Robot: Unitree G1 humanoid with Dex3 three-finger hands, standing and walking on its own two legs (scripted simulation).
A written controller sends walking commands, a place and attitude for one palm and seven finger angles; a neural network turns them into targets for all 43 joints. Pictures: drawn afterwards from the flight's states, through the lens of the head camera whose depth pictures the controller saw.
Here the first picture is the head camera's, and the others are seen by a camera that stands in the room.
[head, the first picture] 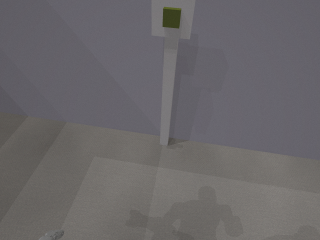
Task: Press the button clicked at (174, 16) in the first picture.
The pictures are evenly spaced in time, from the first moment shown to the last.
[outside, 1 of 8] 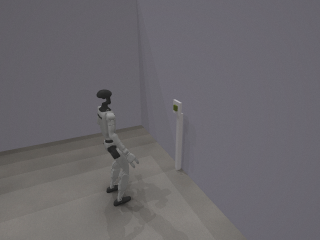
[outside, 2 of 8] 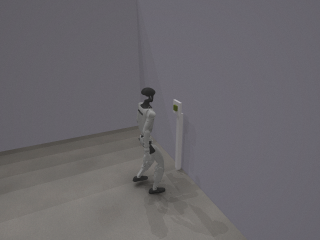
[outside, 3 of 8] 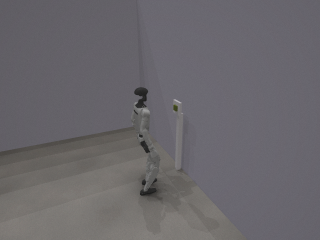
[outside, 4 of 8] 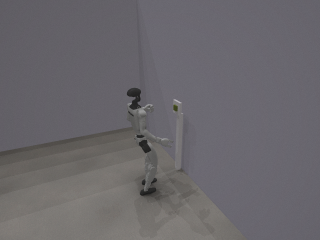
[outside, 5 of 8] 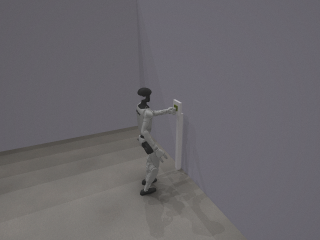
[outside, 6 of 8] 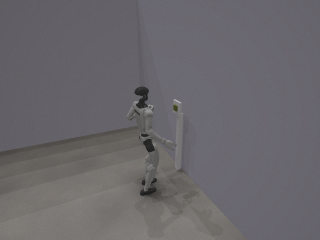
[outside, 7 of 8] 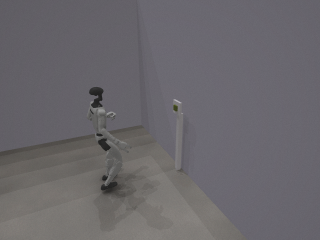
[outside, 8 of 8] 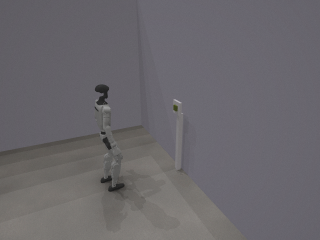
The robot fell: no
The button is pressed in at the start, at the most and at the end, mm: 0 13 0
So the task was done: yes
